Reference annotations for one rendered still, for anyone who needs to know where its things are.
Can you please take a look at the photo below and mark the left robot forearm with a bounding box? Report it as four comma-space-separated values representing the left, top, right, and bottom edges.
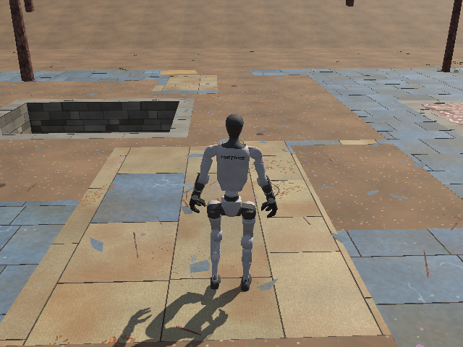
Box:
191, 173, 205, 200

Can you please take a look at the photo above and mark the right robot upper arm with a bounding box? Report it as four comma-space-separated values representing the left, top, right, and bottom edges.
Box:
248, 146, 268, 187

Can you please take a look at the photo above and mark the left robot upper arm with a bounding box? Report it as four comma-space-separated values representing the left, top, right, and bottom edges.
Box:
197, 145, 218, 184

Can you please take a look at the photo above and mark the left robot hand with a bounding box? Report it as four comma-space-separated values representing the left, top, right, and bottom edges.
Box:
189, 198, 205, 213

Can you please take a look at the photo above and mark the right robot forearm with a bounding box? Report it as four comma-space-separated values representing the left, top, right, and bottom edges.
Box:
261, 175, 276, 203

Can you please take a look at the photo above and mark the robot right thigh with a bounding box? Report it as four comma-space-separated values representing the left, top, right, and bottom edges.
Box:
241, 201, 256, 249

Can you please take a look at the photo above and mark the robot right shin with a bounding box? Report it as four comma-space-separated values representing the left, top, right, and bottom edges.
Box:
242, 237, 253, 282

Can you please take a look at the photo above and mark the right robot hand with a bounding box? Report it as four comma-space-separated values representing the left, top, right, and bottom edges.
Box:
261, 201, 278, 218

